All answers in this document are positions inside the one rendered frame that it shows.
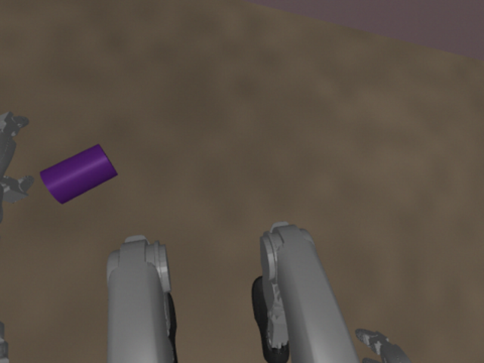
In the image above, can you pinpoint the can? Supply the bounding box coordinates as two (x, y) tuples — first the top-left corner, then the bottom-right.
(40, 144), (118, 204)

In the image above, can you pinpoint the left robot hand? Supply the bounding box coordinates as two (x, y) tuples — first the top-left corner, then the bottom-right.
(0, 111), (34, 203)

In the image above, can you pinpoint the right robot hand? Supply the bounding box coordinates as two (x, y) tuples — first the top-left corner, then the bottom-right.
(355, 329), (412, 363)

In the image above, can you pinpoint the right robot foot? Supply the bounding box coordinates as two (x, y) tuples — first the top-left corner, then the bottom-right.
(252, 276), (290, 363)

